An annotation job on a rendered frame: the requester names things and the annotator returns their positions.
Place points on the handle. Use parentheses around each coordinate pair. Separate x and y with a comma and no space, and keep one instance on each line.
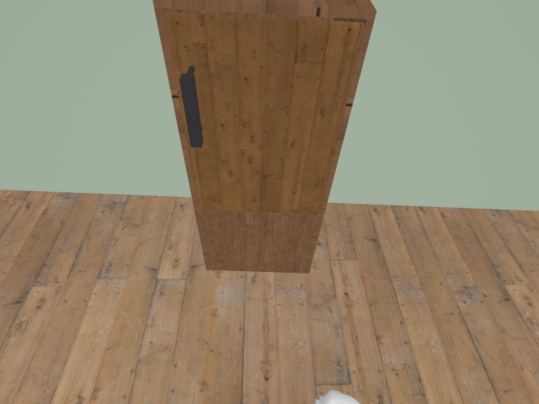
(191,107)

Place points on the cupboard door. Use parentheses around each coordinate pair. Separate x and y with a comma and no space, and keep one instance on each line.
(271,95)

